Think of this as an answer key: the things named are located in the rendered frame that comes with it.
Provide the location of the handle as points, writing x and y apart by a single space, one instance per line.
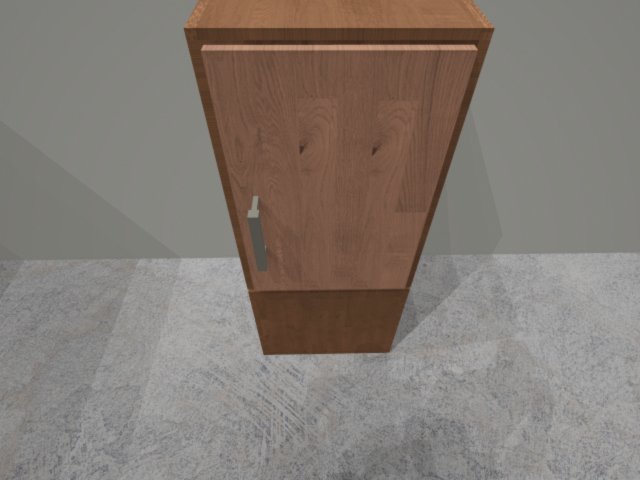
256 232

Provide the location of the cupboard door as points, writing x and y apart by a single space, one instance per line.
344 145

